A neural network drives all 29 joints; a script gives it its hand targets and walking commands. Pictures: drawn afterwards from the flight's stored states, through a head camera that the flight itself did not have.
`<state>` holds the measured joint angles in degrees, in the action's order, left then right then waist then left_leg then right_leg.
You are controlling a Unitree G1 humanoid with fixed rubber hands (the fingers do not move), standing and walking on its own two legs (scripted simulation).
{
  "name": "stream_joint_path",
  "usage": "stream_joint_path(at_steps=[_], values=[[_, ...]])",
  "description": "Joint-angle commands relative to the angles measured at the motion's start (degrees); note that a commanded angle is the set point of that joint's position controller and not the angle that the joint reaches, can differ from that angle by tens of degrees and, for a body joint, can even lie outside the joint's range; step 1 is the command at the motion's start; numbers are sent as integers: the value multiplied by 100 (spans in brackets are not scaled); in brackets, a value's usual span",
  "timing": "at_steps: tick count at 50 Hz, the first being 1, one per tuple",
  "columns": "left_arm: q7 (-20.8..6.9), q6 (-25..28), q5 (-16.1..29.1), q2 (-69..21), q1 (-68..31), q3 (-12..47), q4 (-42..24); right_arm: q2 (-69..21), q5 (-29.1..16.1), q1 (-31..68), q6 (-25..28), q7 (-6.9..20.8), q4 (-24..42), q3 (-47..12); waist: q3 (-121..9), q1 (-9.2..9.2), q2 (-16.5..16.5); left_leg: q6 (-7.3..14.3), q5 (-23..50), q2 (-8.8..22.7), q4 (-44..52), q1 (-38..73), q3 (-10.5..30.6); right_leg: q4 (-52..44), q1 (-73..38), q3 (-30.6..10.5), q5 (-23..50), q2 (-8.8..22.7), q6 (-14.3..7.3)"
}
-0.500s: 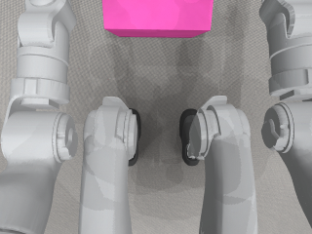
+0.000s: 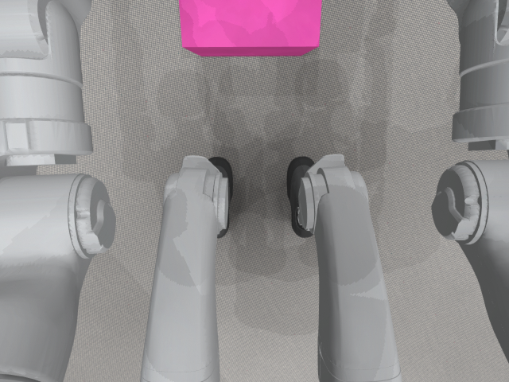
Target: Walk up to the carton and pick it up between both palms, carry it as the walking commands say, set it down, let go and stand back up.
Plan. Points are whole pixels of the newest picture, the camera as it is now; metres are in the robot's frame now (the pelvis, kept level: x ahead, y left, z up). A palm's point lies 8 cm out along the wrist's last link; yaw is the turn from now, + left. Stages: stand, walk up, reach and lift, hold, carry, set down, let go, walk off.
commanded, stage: set down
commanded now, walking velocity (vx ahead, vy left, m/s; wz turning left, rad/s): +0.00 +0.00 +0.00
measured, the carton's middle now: out of the picture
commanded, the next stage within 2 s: let go in 0.58 s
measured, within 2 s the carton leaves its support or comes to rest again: neither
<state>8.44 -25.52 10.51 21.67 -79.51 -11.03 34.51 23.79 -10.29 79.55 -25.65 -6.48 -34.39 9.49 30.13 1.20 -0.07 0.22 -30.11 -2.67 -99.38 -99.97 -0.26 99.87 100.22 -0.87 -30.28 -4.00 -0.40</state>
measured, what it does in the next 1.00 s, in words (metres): rises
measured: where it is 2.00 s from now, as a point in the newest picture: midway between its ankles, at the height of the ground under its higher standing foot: (260, 210)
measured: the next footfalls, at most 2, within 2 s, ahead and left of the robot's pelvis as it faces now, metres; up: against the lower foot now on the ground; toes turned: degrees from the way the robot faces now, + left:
none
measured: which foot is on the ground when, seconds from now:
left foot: down 0.00-1.00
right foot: down 0.00-1.00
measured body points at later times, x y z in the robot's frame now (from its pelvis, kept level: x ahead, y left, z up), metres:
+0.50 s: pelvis +0.01 +0.00 +0.13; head +0.38 +0.01 +0.38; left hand +0.57 +0.21 +0.00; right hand +0.59 -0.19 -0.01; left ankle +0.11 +0.11 -0.48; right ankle +0.11 -0.11 -0.48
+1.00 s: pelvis +0.03 +0.02 +0.19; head +0.35 +0.04 +0.50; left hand +0.44 +0.24 +0.04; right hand +0.45 -0.19 +0.05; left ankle +0.11 +0.11 -0.48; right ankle +0.11 -0.11 -0.48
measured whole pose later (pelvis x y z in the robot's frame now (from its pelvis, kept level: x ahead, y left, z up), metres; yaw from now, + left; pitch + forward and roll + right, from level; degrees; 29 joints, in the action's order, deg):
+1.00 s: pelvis +0.03 +0.02 +0.19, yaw +0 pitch +17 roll -2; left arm 4.2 -21.8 1.6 15.3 -39.4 -7.3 18.6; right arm 17.1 -0.9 38.0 -21.0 -2.0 -18.6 8.3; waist 29.8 1.0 0.8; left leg 2.0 -18.6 -3.7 -56.5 -54.6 2.6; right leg 54.5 53.0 -2.3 -18.5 -2.8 1.3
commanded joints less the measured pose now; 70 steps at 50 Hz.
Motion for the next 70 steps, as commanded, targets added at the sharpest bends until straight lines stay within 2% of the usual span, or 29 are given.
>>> stream_joint_path(at_steps=[1, 9, 13, 16, 17, 18, 19, 23, 24, 30, 32, 33, 34, 37, 40, 43, 44, 45, 48, 51, 52, 53, 54, 55, 56, 57, 60, 65, 70], values=[[-35, 163, -6, 1203, -2120, -232, -1298, 1362, 191, 2290, 164, -76, 1340, 349, -13546, -60, -217, -37, 3044, -242, 1197, 4988, -127, -1364, -4942, 104, 2823, -133, 52], [-150, 326, -243, 1289, -1746, -337, -860, 952, 11, 1862, 259, 55, 730, 192, -12938, 150, -113, 11, 3284, -258, 2098, 5107, -85, -2067, -5524, -8, 3191, -155, 124], [-233, 359, -182, 1676, -1934, -580, -1527, 1171, -142, 2333, 264, -44, 1756, 71, -13399, 399, -286, 71, 3293, -266, 2576, 5117, -238, -2537, -6977, -239, 3675, -47, 152], [-277, 278, -126, 1344, -1996, -264, -1447, 1231, 178, 2150, 208, 14, 1292, 272, -13419, 64, -75, -9, 3448, -264, 2942, 5816, -122, -2834, -6881, -77, 3577, -102, 131], [-320, 326, -165, 1323, -2079, -377, -1253, 1087, -2, 2131, 206, 49, 1077, 90, -13075, 215, 77, -37, 3402, -245, 2938, 5858, -143, -3061, -6889, -309, 3706, -56, 64], [-333, 353, 8, 1190, -1747, -308, -1093, 1149, 214, 2119, 305, 10, 1310, 155, -12836, 25, -469, 57, 3436, -254, 3208, 5659, 15, -3097, -7023, -153, 3681, -69, 173], [-349, 429, -231, 1408, -1978, -349, -1277, 1075, 181, 2090, 333, 96, 1076, 264, -13072, 88, 11, 43, 3604, -233, 3147, 6387, -11, -3135, -6593, -96, 3657, -125, 90], [-380, 614, -389, 794, -1710, -418, -21, 769, 383, 1764, 583, 238, -475, 322, -11386, 253, -34, -106, 3307, -142, 3668, 5811, 51, -3680, -5996, -116, 3151, 35, 105], [-379, 740, -499, 717, -1587, -554, -474, 999, 589, 1691, 778, 270, 227, 466, -12029, 72, -136, -113, 3760, -140, 3574, 6175, 57, -3682, -6404, -138, 3792, -20, 105], [-331, 1052, -938, 820, -1360, -664, 123, 827, 831, 1611, 1166, 297, -343, 699, -12383, 28, -108, -113, 3845, -113, 3611, 6709, 51, -3855, -6283, 47, 3699, -16, 194], [-390, 1081, -988, 868, -1282, -663, -313, 725, 1019, 1268, 1065, 213, 22, 552, -12886, 260, -462, -190, 3962, -145, 3702, 6857, -100, -3928, -7059, -21, 4043, 4, 226], [-458, 1046, -876, 652, -749, -349, -441, 563, 928, 952, 1023, 201, 495, 347, -13160, 181, -99, -205, 4234, -177, 3677, 6789, -190, -3838, -7486, -87, 4512, 17, 188], [-408, 1004, -872, 919, -389, -400, -994, 374, 1081, 396, 972, 151, 946, 354, -14205, 97, -535, -108, 4391, -229, 3834, 7196, -79, -3709, -8258, 55, 4834, -55, 265], [-265, 718, -1167, 1053, -197, -270, -2102, 1123, 1278, -55, 706, 79, 1641, 800, -14148, -82, 229, -202, 4906, -168, 3738, 8683, 146, -3933, -7105, 171, 4125, -47, 233], [-198, 481, -996, 909, 877, -144, -2730, 814, 960, -969, 466, 123, 2902, 362, -14266, 129, -69, -150, 5316, -152, 3906, 9371, 195, -4124, -7385, 215, 4457, -126, 208], [-236, 457, -984, 389, 1967, 43, -3071, 510, 1071, -2025, 421, 223, 3056, 339, -13090, -199, 95, -100, 5720, 54, 4153, 9591, 503, -4373, -6851, 229, 4127, -113, 217], [-289, 414, -1062, 392, 2080, -8, -2970, 618, 874, -2239, 519, 306, 3058, 196, -12853, 29, 116, -103, 5363, 40, 4148, 9582, 403, -4411, -7067, 64, 4070, -25, 162], [-304, 438, -877, -16, 2511, 228, -2863, 452, 970, -2738, 523, 337, 2591, 217, -12172, -315, 171, -181, 5237, 75, 4318, 9415, 407, -4624, -6973, 114, 3882, -33, 109], [-458, 717, -888, -13, 3407, 186, -3165, 104, 992, -3796, 785, 462, 2884, 100, -11861, -266, 124, -162, 5477, 131, 4620, 9531, 478, -4779, -7449, 47, 4294, -2, 208], [-459, 877, -1049, 57, 3139, 292, -2562, 321, 1119, -3648, 978, 540, 2199, 491, -10222, -362, 237, -220, 4185, 182, 4896, 9029, 417, -4958, -6454, 250, 2817, 3, 199], [-496, 1011, -1292, -98, 3893, 70, -2674, -384, 933, -4101, 1071, 632, 2158, 45, -9818, -5, 450, -222, 4012, 153, 4963, 9189, 361, -5122, -6858, 183, 2820, 45, 133], [-564, 1087, -1279, -152, 4869, 252, -2722, -252, 1075, -5088, 1229, 650, 2622, 176, -10209, -356, -15, -160, 4374, 121, 5117, 9573, 377, -5200, -7368, 270, 3309, 44, 198], [-513, 1214, -1356, -58, 4736, 37, -3228, -291, 1022, -4829, 1351, 658, 2892, 106, -9917, -62, 260, -256, 4664, 120, 5124, 9477, 373, -5159, -7498, 206, 3360, 65, 179], [-541, 1282, -1359, -257, 4844, 204, -2748, 36, 1200, -5211, 1446, 654, 2470, 440, -9405, -363, 361, -267, 4125, 113, 5278, 9214, 334, -5259, -7229, 253, 3097, 80, 163], [-562, 1339, -1304, -492, 4928, 221, -1755, -96, 1361, -4890, 1472, 761, 1619, 554, -7949, -272, 300, -257, 3000, 159, 5508, 8419, 385, -5301, -6538, 332, 2050, 125, 89], [-621, 1405, -1370, -545, 5682, 296, -2324, -251, 1437, -5805, 1549, 835, 1941, 395, -8739, -355, 202, -272, 3244, 189, 5619, 9101, 470, -5386, -7164, 284, 2330, 127, 108], [-736, 1668, -1533, -683, 6179, 284, -2049, -522, 1296, -6010, 1842, 895, 1883, 365, -7028, -44, 572, -273, 2025, 251, 6128, 8797, 587, -5724, -6854, 284, 1578, 198, 37], [-966, 1907, -1225, -855, 6864, 446, -1228, -699, 1379, -6746, 2035, 963, 1352, 4, -4732, 10, -33, -177, 792, 383, 6842, 8060, 503, -6331, -7242, 234, 820, 278, 47], [-1020, 2341, -1160, -672, 7264, 514, -1827, -586, 1548, -7581, 2414, 933, 1725, -31, -4709, -142, -5, -134, 1891, 231, 7167, 8556, 282, -6674, -8316, 139, 1773, 254, 36]])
